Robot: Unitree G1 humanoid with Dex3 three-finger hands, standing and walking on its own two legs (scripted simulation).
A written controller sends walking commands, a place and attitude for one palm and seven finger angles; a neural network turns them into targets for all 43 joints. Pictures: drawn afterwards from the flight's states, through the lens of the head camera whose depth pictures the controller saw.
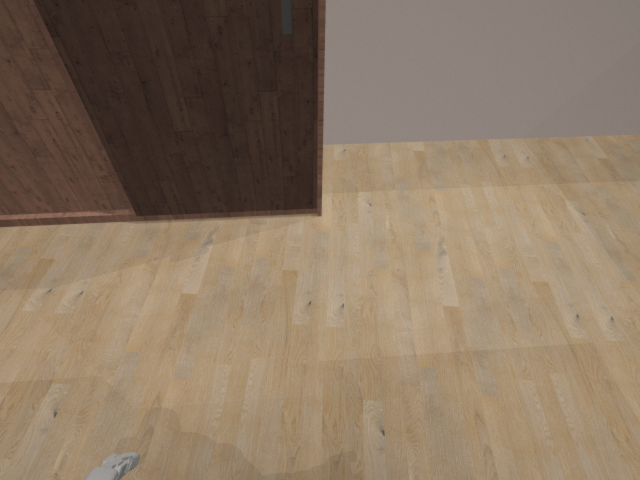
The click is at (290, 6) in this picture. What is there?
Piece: wardrobe's sliding door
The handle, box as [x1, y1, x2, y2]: [281, 0, 291, 33]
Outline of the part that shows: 281,0 282,31 283,33 291,33 290,0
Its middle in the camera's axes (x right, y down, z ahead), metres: -0.10 -0.71 +1.04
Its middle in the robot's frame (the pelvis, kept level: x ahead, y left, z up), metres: +1.27 +0.17 +0.18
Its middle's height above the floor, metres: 0.95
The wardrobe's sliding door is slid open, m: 0.00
